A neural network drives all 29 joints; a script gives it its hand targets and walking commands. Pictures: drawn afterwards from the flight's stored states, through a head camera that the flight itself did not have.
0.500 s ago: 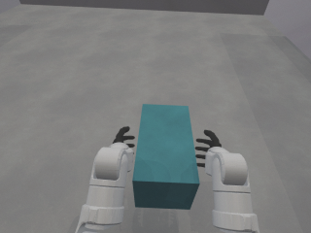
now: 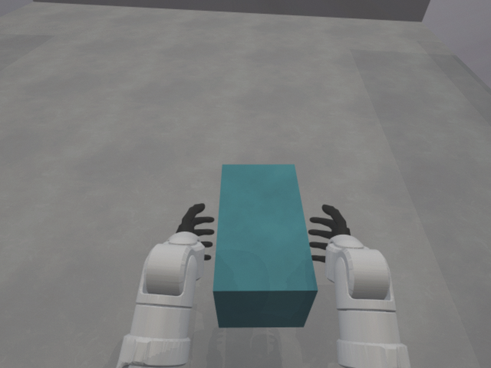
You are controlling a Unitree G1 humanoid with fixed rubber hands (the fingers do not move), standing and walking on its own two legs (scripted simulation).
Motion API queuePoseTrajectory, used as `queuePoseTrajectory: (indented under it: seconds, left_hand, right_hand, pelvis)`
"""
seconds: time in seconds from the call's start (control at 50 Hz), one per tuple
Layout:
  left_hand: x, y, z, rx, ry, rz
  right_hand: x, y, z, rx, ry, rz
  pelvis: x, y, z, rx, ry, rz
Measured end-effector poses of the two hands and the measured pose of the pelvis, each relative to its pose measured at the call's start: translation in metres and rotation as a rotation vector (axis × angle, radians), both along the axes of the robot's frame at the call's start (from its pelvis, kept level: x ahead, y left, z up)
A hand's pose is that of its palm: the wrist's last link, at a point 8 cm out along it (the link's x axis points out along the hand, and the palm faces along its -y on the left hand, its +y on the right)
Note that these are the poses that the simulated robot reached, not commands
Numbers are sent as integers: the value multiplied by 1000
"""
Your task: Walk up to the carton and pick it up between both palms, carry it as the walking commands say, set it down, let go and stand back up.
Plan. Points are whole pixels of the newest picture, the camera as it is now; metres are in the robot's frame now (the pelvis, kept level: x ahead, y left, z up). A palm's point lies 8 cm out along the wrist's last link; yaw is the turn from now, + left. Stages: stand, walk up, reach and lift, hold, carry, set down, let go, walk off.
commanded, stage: carry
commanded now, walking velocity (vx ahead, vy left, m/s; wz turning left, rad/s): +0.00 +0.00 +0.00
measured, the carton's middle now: (259, 239) +0.38 +0.00 -0.02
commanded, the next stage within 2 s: none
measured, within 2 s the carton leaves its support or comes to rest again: neither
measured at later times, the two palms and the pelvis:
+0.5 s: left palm (181, 244) +0.30 +0.13 +0.07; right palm (331, 249) +0.31 -0.11 +0.07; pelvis +0.01 +0.01 +0.00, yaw +0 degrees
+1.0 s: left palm (179, 247) +0.30 +0.13 +0.07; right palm (330, 255) +0.30 -0.11 +0.06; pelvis +0.00 +0.01 +0.00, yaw +1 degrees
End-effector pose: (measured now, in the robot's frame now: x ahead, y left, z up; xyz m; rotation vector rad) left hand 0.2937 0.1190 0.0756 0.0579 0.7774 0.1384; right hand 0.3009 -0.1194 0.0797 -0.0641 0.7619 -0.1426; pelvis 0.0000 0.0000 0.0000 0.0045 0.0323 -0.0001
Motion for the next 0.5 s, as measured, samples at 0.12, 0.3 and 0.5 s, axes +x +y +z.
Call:
queuePoseTrajectory:
  seconds: [0.12,0.3,0.5]
  left_hand:
    - [6,-1,-1,14,-6,-14]
    - [6,6,-7,17,-9,0]
    - [7,11,-9,8,-23,5]
  right_hand:
    - [0,-1,-3,9,-2,-1]
    - [3,5,-9,14,1,22]
    - [5,9,-12,4,-7,29]
  pelvis:
    - [4,2,0,0,-2,0]
    - [6,4,0,-4,-3,3]
    - [5,6,0,-9,-1,5]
